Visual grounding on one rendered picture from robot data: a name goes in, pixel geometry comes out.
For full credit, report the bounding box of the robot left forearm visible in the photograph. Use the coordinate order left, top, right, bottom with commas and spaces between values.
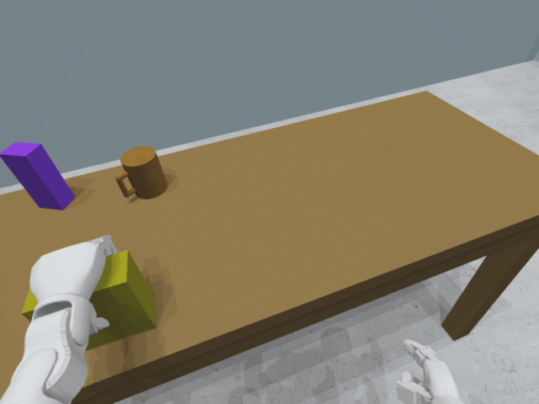
0, 295, 92, 404

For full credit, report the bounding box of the sponge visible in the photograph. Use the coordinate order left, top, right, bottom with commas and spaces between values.
21, 250, 156, 350

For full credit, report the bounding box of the robot right hand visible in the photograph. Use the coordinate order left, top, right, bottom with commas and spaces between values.
397, 339, 462, 404

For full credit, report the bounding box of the robot left hand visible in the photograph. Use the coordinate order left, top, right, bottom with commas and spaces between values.
29, 235, 117, 335

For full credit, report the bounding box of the table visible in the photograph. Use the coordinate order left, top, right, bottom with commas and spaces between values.
0, 91, 539, 404

